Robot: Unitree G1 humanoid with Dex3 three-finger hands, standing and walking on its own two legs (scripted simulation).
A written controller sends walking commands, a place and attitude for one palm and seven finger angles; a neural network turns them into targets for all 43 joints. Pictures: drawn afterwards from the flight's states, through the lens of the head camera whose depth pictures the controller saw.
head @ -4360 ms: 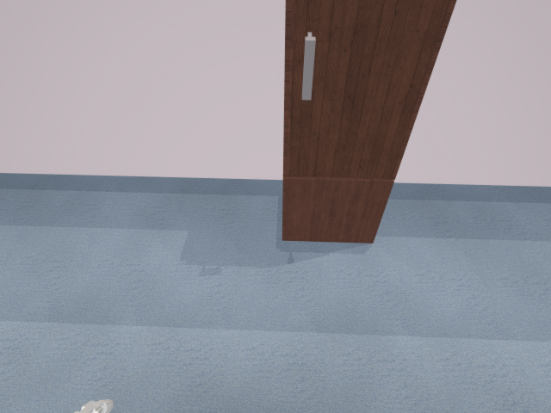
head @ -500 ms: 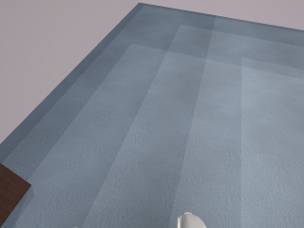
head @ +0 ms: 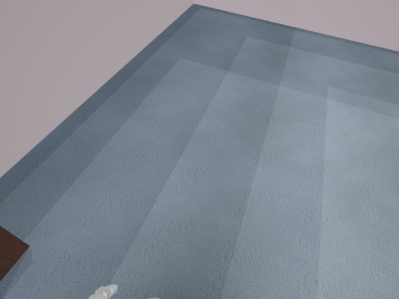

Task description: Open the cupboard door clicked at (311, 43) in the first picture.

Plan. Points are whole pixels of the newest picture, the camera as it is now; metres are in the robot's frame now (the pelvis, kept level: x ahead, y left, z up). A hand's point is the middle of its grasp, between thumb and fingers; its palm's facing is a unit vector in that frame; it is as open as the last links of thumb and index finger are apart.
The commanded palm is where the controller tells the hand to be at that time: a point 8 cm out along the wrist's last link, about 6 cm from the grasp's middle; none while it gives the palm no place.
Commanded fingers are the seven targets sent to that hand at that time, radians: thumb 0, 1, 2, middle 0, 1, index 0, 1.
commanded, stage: turn to face it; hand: left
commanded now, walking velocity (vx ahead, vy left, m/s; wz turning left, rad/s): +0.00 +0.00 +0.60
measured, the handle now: out of the picture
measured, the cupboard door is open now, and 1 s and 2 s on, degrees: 0 0 0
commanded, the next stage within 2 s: take the last steps up to it in 1.82 s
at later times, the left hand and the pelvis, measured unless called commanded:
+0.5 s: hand out of the picture +0.04 +0.20 -0.13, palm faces +0.28 -0.92 -0.26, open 7.4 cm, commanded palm none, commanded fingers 0.00 0.90 0.90 -0.20 -0.30 -0.20 -0.30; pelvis -0.02 -0.03 +0.02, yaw +15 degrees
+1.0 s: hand out of the picture -0.16 +0.17 -0.18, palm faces +0.60 -0.76 -0.23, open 7.4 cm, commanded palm none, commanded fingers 0.00 0.90 0.90 -0.20 -0.30 -0.20 -0.30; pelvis -0.07 -0.02 +0.00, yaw +35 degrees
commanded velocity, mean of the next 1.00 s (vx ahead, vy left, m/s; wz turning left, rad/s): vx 0.00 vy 0.00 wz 0.60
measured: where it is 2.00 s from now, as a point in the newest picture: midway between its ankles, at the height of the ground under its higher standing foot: outside the picture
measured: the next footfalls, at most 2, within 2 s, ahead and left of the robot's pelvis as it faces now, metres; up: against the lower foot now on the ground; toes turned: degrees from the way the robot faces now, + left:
right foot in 0.54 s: +0.04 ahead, -0.16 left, +0.00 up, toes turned +16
left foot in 0.96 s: -0.08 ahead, +0.09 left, +0.00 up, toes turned +40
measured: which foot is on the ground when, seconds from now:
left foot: down 0.00-0.54, up 0.56-0.94, down 0.96-1.00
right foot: down 0.00-0.00, up 0.02-0.52, down 0.54-0.96, up 0.98-1.00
